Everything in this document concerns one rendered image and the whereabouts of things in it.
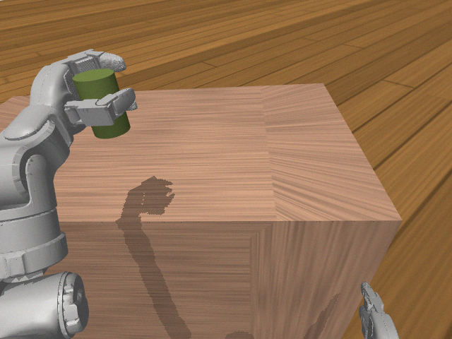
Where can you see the left robot arm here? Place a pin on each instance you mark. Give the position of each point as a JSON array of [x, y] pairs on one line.
[[32, 148]]

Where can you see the right robot hand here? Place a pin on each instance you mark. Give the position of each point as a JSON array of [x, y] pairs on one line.
[[376, 324]]

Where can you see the left robot hand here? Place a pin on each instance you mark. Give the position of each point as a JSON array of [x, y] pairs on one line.
[[53, 86]]

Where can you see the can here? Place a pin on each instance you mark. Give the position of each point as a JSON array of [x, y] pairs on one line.
[[96, 84]]

